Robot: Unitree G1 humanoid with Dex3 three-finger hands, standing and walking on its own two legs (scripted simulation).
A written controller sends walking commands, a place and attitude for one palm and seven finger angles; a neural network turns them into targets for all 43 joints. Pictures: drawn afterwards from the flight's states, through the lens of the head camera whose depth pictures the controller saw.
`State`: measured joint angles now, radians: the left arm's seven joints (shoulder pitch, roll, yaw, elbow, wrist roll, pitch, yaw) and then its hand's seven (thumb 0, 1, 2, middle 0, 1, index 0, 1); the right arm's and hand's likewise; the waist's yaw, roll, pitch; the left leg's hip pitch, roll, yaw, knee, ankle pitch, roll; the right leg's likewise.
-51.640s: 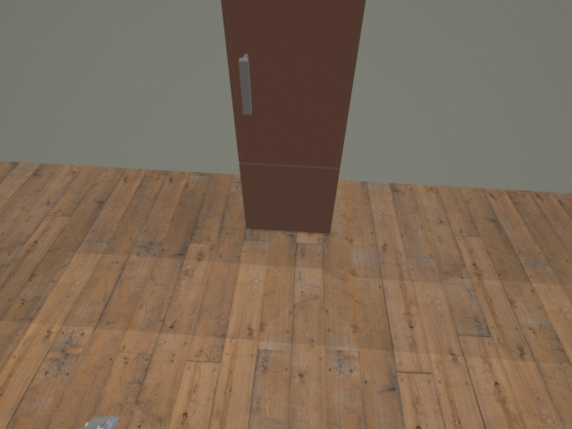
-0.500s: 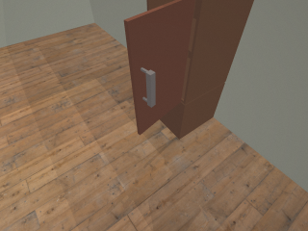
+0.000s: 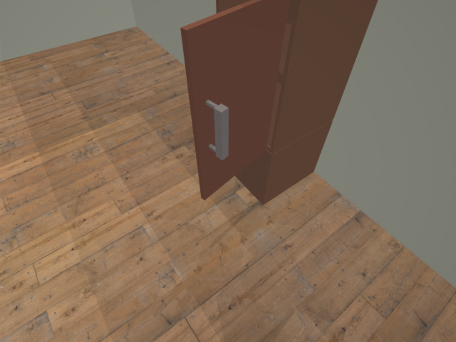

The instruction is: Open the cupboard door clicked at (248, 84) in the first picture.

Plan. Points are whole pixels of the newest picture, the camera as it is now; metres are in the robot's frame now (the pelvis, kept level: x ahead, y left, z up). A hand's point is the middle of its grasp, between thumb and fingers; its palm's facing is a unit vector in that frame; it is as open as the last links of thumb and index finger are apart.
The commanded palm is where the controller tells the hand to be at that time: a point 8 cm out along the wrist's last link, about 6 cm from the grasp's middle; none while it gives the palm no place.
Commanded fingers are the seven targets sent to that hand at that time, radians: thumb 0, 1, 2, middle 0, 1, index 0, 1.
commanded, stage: look to check the result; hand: left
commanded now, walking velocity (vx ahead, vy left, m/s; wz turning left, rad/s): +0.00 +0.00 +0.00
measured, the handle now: (216, 130) +0.64 +0.07 -0.03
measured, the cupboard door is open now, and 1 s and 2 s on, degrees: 100 100 100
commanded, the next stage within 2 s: stand and wait in 0.38 s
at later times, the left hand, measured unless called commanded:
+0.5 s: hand out of the picture +0.01 +0.15 -0.18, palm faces +0.04 -0.98 -0.18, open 7.4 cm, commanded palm none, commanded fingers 0.00 0.90 0.90 -0.20 -0.30 -0.20 -0.30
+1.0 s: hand out of the picture +0.01 +0.15 -0.17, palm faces +0.04 -0.98 -0.19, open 7.4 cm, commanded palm none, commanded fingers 0.00 0.90 0.90 -0.20 -0.30 -0.20 -0.30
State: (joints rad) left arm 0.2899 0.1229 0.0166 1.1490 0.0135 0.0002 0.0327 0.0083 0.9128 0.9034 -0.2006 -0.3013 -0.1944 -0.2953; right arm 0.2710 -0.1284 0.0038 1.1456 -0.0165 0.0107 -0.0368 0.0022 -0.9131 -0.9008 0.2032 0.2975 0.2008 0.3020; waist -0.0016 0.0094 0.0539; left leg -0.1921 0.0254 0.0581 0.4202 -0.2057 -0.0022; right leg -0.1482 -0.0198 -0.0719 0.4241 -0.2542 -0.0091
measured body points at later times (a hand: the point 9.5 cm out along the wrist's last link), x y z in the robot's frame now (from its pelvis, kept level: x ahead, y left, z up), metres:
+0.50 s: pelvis +0.02 -0.01 +0.00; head +0.03 -0.01 +0.45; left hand +0.01 +0.21 -0.16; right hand +0.01 -0.23 -0.16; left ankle +0.01 +0.12 -0.74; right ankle -0.02 -0.11 -0.74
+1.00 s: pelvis +0.02 -0.02 +0.00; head +0.04 -0.03 +0.45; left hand +0.01 +0.20 -0.16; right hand +0.02 -0.24 -0.17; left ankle +0.01 +0.12 -0.74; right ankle -0.02 -0.11 -0.74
